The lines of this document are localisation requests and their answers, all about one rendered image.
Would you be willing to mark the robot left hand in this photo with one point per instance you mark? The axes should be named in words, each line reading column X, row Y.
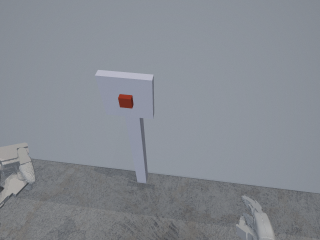
column 15, row 163

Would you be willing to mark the robot right hand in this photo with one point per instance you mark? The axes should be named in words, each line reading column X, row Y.
column 259, row 226

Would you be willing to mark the button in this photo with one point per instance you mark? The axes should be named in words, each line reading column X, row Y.
column 125, row 101

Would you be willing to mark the panel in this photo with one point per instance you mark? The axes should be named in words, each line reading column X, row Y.
column 141, row 86

